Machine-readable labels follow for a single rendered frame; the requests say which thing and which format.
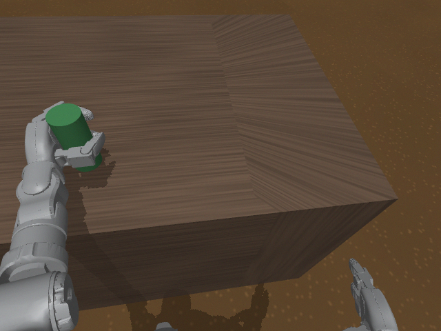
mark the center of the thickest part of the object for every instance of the left robot hand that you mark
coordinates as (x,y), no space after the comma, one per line
(42,145)

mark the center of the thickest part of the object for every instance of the can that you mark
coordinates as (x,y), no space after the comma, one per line
(70,128)

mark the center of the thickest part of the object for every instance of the right robot hand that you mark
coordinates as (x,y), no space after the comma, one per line
(370,303)

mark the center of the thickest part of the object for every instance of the left robot arm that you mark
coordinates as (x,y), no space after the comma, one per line
(36,291)

